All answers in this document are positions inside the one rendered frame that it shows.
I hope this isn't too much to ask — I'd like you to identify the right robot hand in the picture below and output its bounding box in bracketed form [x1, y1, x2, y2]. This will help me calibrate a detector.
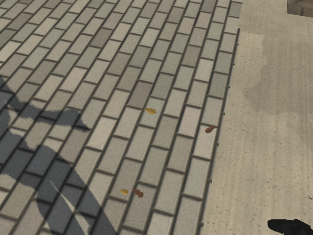
[267, 218, 313, 235]

